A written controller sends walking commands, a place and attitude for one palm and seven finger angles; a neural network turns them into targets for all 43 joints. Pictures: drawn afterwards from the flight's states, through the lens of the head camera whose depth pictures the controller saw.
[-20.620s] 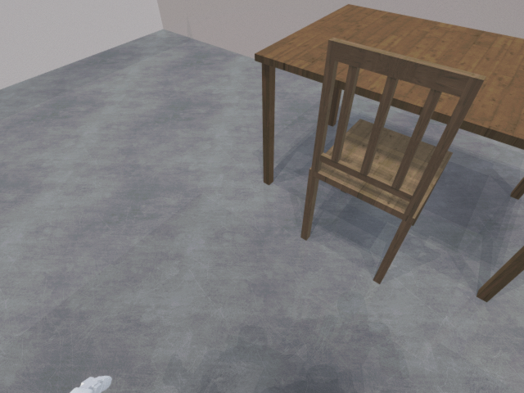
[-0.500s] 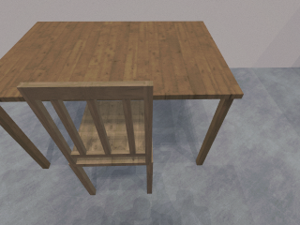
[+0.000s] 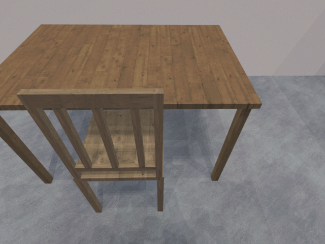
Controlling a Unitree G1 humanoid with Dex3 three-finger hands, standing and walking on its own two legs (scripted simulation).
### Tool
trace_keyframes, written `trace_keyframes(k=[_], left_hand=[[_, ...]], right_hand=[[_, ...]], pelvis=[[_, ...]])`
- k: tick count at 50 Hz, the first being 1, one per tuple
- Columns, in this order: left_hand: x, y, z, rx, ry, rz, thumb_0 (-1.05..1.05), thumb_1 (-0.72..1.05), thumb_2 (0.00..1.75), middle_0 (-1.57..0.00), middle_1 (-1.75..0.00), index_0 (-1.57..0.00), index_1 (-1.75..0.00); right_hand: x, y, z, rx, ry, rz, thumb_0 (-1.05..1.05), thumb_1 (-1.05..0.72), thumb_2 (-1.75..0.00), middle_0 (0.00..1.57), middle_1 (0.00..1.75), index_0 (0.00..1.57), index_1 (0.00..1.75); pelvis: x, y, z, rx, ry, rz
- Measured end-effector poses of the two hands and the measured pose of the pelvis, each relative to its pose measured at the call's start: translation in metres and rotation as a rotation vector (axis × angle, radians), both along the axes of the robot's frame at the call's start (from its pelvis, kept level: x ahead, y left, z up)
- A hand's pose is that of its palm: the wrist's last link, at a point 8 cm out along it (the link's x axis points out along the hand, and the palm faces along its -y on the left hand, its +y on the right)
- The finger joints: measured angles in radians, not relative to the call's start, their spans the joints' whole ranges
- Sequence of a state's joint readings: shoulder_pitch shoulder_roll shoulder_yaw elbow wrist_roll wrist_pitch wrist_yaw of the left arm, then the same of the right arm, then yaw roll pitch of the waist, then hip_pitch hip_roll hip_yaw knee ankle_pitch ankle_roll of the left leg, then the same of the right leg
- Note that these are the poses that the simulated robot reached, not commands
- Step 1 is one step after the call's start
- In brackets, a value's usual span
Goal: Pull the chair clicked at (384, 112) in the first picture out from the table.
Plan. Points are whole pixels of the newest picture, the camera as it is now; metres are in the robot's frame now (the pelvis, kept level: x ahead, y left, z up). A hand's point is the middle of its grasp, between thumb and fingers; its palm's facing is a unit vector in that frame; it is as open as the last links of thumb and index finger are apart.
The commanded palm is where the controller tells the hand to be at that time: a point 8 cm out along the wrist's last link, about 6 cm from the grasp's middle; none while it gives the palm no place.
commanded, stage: look again from close up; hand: left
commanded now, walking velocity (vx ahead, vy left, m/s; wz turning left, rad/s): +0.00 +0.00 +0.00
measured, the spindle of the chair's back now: (107, 140) +0.45 +0.22 -0.08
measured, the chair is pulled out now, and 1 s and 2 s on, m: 0.00 0.00 0.00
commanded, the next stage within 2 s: raise the hand toward the chair's back in 0.06 s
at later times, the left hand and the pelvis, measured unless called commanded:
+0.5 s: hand (114, 223) +0.18 +0.13 -0.02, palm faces -0.04 -1.00 +0.07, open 8.4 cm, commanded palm +0.10 +0.22 -0.06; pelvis -0.07 +0.00 -0.06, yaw +2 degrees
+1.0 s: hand (96, 241) +0.15 +0.17 -0.06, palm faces +0.00 -1.00 +0.03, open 12.9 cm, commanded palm +0.11 +0.25 -0.05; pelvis -0.10 +0.02 -0.09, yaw +1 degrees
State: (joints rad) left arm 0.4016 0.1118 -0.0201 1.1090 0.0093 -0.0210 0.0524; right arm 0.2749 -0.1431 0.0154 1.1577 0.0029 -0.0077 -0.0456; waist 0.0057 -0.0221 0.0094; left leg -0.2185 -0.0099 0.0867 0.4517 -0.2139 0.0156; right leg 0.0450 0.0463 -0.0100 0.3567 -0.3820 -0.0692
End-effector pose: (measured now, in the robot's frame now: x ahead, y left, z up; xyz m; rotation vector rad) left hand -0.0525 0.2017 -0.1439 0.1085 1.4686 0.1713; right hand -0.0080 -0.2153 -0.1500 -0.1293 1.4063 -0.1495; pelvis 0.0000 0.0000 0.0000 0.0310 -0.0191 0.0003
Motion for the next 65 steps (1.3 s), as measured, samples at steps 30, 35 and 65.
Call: trace_keyframes(k=[30, 35, 65], left_hand=[[0.163, -0.012, 0.080, -0.144, -1.380, -0.105, 0.01, 0.60, 0.76, -0.17, -0.25, -0.18, -0.25], [0.119, 0.025, 0.073, 0.048, -1.343, -0.045, 0.02, 0.48, 0.71, -0.16, -0.24, -0.16, -0.23], [0.169, 0.069, 0.092, -0.081, -1.406, -0.156, 0.00, -0.22, 0.41, -0.08, -0.13, -0.09, -0.12]], right_hand=[[0.131, -0.041, 0.027, -0.116, -0.882, 0.206, 0.02, -0.91, -0.90, 0.20, 0.30, 0.20, 0.30], [0.136, -0.017, 0.008, -0.070, -0.891, 0.225, 0.02, -0.91, -0.90, 0.19, 0.30, 0.20, 0.30], [0.087, 0.016, -0.007, -0.136, -0.727, 0.193, 0.02, -0.91, -0.90, 0.20, 0.30, 0.20, 0.30]], pelvis=[[-0.086, -0.006, -0.085, -0.013, 0.224, 0.019], [-0.095, -0.005, -0.100, -0.039, 0.224, 0.027], [-0.092, 0.043, -0.093, -0.113, 0.265, 0.024]])
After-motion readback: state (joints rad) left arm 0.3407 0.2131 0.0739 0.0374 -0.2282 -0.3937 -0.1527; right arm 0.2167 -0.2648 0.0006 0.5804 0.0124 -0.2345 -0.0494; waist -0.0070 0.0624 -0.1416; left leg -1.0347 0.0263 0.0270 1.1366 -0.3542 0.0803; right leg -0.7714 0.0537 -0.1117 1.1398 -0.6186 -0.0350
